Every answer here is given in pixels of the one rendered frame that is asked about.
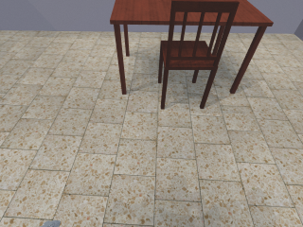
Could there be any chair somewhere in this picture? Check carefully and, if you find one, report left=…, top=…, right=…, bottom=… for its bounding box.
left=158, top=0, right=240, bottom=110

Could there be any table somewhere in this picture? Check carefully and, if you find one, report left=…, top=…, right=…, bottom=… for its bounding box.
left=110, top=0, right=274, bottom=95

